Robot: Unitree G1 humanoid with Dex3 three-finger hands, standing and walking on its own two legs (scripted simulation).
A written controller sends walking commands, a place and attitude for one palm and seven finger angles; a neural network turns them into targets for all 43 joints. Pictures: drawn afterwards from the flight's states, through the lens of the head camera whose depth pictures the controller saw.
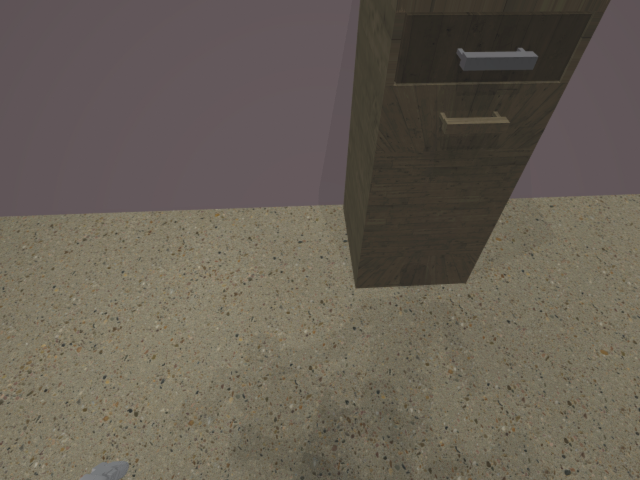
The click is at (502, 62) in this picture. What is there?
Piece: drawer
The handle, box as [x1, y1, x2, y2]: [456, 48, 537, 70]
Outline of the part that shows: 456,52 461,59 459,64 463,70 532,69 537,58 537,56 532,51 525,51 522,48 517,48 516,51 510,52 464,52 461,48 457,48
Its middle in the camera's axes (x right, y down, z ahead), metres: +0.37 -0.39 +0.82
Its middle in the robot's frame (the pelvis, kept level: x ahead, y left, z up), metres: +0.91 -0.32 +0.13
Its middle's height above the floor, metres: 0.90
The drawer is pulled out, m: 0.00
